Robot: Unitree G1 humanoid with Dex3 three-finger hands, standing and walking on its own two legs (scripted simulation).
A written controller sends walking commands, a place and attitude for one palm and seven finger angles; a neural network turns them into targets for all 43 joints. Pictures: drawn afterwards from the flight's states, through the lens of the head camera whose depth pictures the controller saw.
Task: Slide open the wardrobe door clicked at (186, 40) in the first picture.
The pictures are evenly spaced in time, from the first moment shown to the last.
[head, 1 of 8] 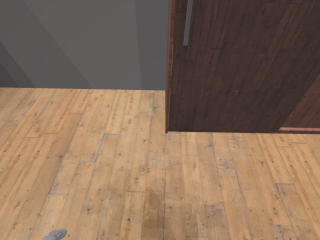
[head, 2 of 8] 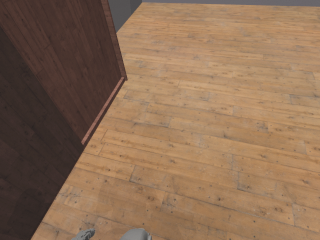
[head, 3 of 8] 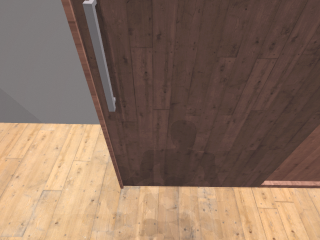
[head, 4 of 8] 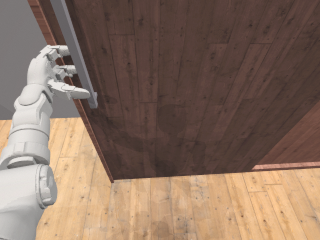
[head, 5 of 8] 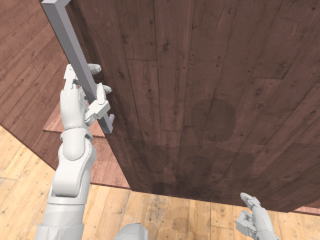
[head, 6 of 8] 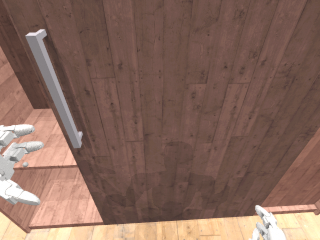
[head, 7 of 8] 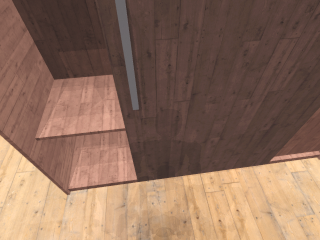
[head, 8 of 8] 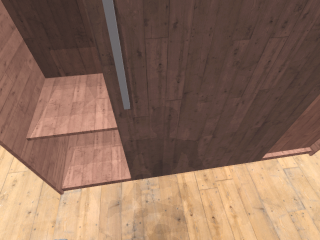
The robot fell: no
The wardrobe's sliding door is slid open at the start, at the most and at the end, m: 0.00 0.43 0.43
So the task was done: yes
